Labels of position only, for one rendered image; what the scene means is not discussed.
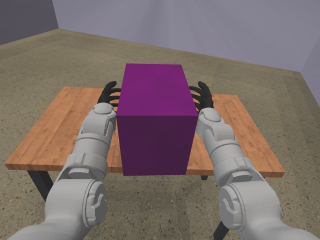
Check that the robot left hand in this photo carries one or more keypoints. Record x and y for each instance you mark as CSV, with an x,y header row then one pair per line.
x,y
107,91

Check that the carton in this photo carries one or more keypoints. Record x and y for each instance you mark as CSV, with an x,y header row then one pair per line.
x,y
156,120

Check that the robot left upper arm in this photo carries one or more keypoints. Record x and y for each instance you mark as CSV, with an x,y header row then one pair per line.
x,y
73,207

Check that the table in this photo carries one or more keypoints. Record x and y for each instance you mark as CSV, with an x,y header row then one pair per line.
x,y
53,137

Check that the robot right hand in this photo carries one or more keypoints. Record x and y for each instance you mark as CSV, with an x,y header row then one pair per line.
x,y
205,98

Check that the right robot forearm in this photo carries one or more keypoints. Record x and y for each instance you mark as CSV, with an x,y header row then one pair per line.
x,y
229,161

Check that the left robot forearm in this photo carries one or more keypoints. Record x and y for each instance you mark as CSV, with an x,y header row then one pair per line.
x,y
88,158

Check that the robot right upper arm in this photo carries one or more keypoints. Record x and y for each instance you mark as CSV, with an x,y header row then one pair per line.
x,y
252,209

